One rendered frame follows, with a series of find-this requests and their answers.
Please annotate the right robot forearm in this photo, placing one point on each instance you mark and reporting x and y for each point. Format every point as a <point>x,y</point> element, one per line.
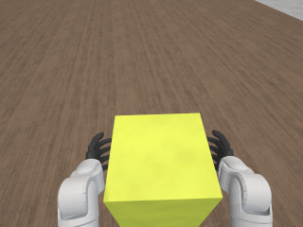
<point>250,196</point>

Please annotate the robot left hand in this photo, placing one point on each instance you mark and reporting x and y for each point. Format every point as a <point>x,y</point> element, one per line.
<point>95,150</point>

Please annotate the carton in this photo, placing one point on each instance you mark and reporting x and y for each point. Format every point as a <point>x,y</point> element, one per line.
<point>160,172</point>

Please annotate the left robot forearm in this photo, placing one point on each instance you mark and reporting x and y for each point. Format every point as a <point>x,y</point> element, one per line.
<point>77,200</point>

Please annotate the robot right hand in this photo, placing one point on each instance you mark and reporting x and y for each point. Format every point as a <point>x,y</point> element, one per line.
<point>223,148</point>

